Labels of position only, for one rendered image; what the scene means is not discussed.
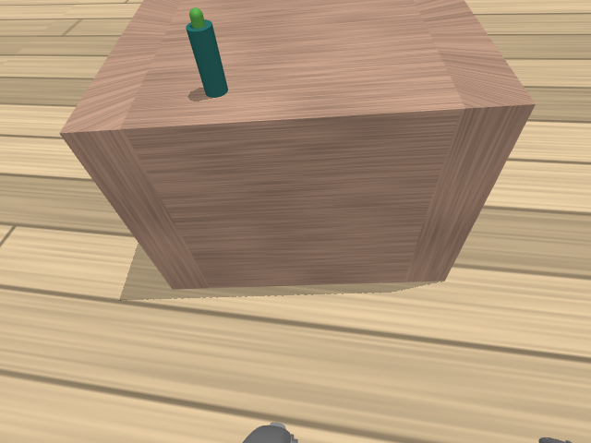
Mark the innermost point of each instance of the bottle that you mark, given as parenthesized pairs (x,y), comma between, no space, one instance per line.
(205,49)

